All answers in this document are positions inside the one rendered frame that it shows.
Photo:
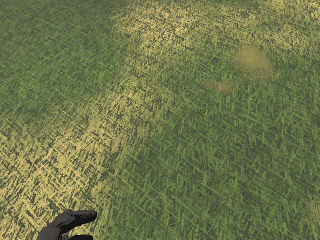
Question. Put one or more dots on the robot left hand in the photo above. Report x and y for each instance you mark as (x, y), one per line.
(65, 222)

